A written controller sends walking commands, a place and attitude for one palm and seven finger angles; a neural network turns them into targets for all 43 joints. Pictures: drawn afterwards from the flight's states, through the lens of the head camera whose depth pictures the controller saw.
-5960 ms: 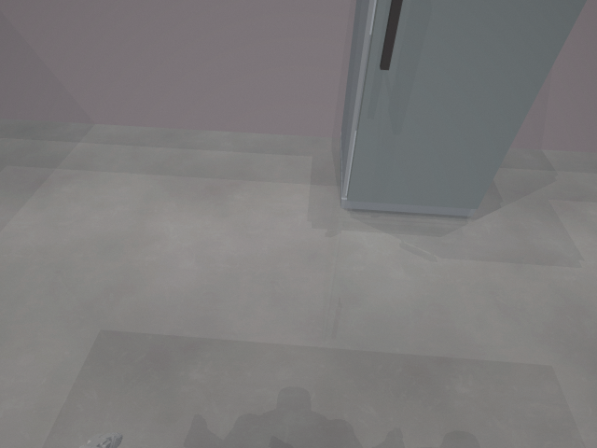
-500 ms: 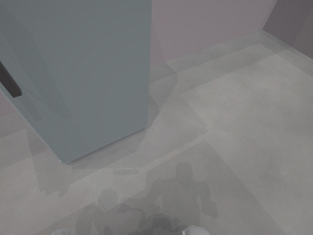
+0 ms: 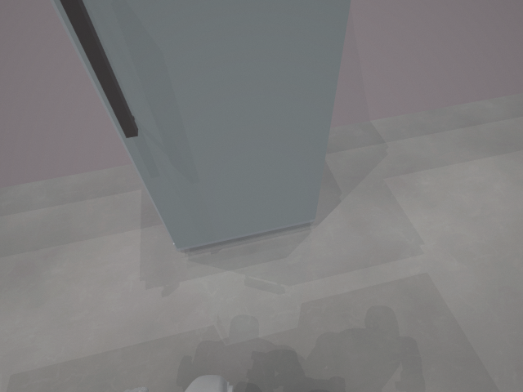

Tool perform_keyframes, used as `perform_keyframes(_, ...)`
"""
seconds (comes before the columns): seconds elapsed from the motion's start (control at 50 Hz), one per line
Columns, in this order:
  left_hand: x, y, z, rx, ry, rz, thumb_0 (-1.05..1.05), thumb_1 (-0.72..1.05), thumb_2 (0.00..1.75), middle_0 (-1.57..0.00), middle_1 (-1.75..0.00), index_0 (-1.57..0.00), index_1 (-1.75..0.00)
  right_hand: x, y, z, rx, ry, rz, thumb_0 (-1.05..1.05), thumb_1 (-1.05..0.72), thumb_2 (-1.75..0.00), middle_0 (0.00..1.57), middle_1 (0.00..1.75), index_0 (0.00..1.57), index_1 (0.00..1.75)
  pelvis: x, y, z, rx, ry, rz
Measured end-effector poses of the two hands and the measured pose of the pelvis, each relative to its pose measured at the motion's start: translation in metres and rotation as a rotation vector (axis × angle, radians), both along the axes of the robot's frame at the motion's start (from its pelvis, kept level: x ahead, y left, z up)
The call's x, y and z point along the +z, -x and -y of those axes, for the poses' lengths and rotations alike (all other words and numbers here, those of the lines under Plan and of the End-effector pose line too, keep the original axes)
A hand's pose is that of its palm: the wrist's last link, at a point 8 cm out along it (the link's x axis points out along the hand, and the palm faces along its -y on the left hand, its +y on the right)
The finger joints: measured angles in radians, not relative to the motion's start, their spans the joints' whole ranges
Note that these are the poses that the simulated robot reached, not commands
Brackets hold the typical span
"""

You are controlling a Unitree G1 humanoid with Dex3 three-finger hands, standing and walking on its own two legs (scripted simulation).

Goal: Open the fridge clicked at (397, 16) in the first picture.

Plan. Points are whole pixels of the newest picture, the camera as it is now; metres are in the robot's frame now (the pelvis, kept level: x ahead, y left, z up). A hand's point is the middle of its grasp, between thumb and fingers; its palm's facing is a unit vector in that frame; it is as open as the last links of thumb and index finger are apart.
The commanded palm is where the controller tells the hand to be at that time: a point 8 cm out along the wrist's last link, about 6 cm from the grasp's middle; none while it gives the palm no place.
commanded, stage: turn to face it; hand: left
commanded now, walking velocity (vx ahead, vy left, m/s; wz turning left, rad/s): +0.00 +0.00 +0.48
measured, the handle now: (92, 38) +0.70 +0.36 +0.20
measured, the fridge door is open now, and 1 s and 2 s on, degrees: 0 0 0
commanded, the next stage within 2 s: take the last steps up to it in 0.48 s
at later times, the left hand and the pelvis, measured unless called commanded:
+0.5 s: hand out of the picture +0.03 +0.29 -0.17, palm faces +0.22 -0.95 -0.22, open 7.4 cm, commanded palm none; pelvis -0.01 +0.07 +0.01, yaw +10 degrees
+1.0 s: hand out of the picture -0.04 +0.17 -0.16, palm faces +0.32 -0.93 -0.21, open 7.4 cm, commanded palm none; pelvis +0.05 +0.03 +0.01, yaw +15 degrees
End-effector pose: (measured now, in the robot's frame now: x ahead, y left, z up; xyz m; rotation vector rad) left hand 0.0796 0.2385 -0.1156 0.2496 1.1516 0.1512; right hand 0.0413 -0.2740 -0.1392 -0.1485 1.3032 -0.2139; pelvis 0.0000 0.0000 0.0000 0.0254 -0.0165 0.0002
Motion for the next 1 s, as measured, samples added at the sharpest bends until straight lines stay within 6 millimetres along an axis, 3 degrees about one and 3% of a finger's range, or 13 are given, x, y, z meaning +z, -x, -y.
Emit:
perform_keyframes(0.08, -0.016, 0.041, -0.023, 0.085, 0.016, -0.078, 0.00, 0.91, 0.90, -0.21, -0.30, -0.20, -0.30, 0.006, -0.037, -0.019, 0.093, 0.025, 0.032, 0.01, -0.91, -0.90, 0.20, 0.30, 0.19, 0.30, -0.004, 0.001, -0.013, 0.045, 0.013, -0.006)
perform_keyframes(0.16, -0.041, 0.081, -0.054, 0.172, 0.039, -0.151, 0.00, 0.91, 0.90, -0.21, -0.30, -0.20, -0.30, 0.011, -0.078, -0.049, 0.193, 0.062, 0.109, 0.01, -0.91, -0.90, 0.20, 0.30, 0.19, 0.30, -0.017, 0.000, -0.036, 0.089, 0.036, -0.012)
perform_keyframes(0.22, -0.049, 0.100, -0.074, 0.216, 0.041, -0.211, 0.00, 0.91, 0.90, -0.21, -0.30, -0.20, -0.30, 0.021, -0.097, -0.074, 0.242, 0.072, 0.166, 0.00, -0.91, -0.90, 0.20, 0.30, 0.19, 0.30, -0.016, 0.002, -0.047, 0.096, 0.036, -0.007)
perform_keyframes(0.34, -0.036, 0.096, -0.092, 0.246, 0.058, -0.176, 0.01, 0.91, 0.90, -0.20, -0.30, -0.19, -0.30, 0.037, -0.098, -0.106, 0.273, 0.070, 0.185, 0.00, -0.90, -0.90, 0.20, 0.30, 0.20, 0.30, 0.000, 0.003, -0.064, 0.134, 0.068, 0.001)
perform_keyframes(0.46, -0.024, 0.077, -0.097, 0.255, 0.060, -0.087, 0.00, 0.91, 0.90, -0.20, -0.30, -0.19, -0.30, 0.034, -0.078, -0.122, 0.268, 0.036, 0.148, 0.00, -0.90, -0.90, 0.20, 0.30, 0.20, 0.30, 0.006, 0.005, -0.071, 0.168, 0.067, 0.008)
perform_keyframes(0.62, -0.015, 0.055, -0.082, 0.247, 0.053, -0.019, 0.00, 0.91, 0.90, -0.20, -0.30, -0.19, -0.30, 0.015, -0.029, -0.111, 0.225, 0.002, 0.036, 0.00, -0.91, -0.90, 0.21, 0.30, 0.20, 0.30, 0.005, 0.009, -0.062, 0.207, 0.048, 0.010)
perform_keyframes(0.72, -0.009, 0.049, -0.059, 0.221, 0.045, -0.007, 0.00, 0.91, 0.90, -0.20, -0.30, -0.19, -0.30, 0.000, -0.001, -0.090, 0.193, -0.023, -0.034, 0.00, -0.90, -0.90, 0.21, 0.30, 0.20, 0.30, 0.002, 0.005, -0.047, 0.213, 0.030, 0.002)
perform_keyframes(0.8, -0.012, 0.056, -0.037, 0.232, 0.033, 0.000, 0.00, 0.91, 0.90, -0.20, -0.30, -0.20, -0.30, -0.017, 0.012, -0.072, 0.178, -0.048, -0.090, 0.00, -0.90, -0.90, 0.20, 0.30, 0.20, 0.30, -0.005, -0.005, -0.031, 0.223, 0.013, 0.003)
perform_keyframes(0.88, -0.009, 0.086, -0.014, 0.309, 0.050, -0.054, 0.00, 0.91, 0.90, -0.20, -0.30, -0.20, -0.30, -0.013, 0.002, -0.063, 0.206, -0.065, -0.131, 0.01, -0.91, -0.90, 0.20, 0.30, 0.20, 0.30, 0.002, -0.021, -0.024, 0.240, 0.008, 0.012)
perform_keyframes(1.0, -0.011, 0.137, 0.019, 0.401, 0.108, -0.243, 0.00, 0.91, 0.90, -0.20, -0.30, -0.20, -0.30, -0.007, -0.047, -0.064, 0.235, -0.061, -0.097, 0.01, -0.91, -0.90, 0.20, 0.30, 0.19, 0.30, 0.007, -0.046, -0.027, 0.269, 0.008, 0.015)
